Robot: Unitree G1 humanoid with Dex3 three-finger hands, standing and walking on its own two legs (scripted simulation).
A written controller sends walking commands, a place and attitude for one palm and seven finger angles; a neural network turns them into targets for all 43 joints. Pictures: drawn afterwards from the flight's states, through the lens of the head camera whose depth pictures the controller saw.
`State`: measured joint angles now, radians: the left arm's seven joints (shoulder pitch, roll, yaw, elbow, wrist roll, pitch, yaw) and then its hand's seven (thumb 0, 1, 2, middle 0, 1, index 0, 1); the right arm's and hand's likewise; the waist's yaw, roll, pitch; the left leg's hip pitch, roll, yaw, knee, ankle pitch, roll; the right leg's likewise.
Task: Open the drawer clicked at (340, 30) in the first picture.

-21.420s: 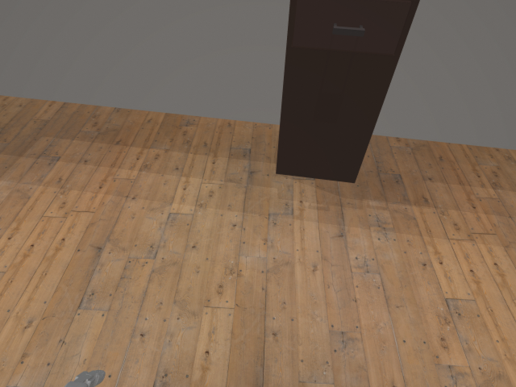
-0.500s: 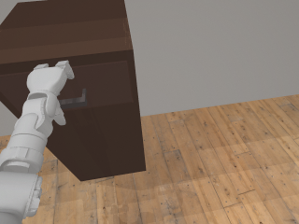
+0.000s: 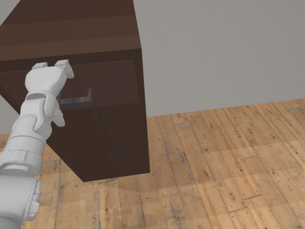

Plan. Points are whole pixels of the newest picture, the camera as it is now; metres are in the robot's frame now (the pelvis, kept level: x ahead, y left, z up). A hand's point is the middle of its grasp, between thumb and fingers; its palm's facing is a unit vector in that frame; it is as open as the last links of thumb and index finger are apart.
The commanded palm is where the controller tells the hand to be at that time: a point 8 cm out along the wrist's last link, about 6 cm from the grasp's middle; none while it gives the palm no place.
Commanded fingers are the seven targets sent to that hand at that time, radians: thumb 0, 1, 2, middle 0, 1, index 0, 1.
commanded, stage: move the hooked fingers above the handle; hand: left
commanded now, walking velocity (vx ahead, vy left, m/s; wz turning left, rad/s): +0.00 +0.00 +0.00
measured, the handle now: (74, 97) +0.48 +0.26 +0.05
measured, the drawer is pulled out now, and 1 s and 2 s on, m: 0.00 0.00 0.00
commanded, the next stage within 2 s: lower the fingers behind the handle in 1.76 s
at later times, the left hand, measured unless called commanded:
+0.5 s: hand (56, 95) +0.42 +0.27 +0.13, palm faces +0.03 +0.00 -1.00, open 13.9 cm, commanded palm +0.41 +0.26 +0.17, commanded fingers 0.00 -0.50 0.30 -0.30 -1.20 -0.30 -1.20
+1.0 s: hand (71, 91) +0.45 +0.24 +0.12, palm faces +0.03 -0.02 -1.00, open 13.5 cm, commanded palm +0.42 +0.27 +0.17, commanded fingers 0.00 -0.50 0.30 -0.30 -1.20 -0.30 -1.20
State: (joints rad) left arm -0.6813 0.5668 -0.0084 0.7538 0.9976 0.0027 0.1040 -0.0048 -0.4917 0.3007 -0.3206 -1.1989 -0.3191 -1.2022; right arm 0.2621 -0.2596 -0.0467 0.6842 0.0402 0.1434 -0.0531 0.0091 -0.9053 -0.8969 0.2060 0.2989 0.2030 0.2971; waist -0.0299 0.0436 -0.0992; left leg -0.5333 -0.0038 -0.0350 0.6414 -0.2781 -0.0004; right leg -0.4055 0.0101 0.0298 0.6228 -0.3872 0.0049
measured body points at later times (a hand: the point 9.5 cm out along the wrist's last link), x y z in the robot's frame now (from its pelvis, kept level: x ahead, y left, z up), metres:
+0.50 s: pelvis +0.00 -0.01 +0.00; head +0.03 -0.03 +0.45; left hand +0.42 +0.26 +0.18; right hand +0.10 -0.27 -0.13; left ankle +0.02 +0.12 -0.72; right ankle -0.05 -0.13 -0.72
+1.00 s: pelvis +0.00 -0.01 +0.00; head +0.03 -0.04 +0.45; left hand +0.44 +0.23 +0.17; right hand +0.07 -0.28 -0.14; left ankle +0.02 +0.12 -0.72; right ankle -0.05 -0.13 -0.72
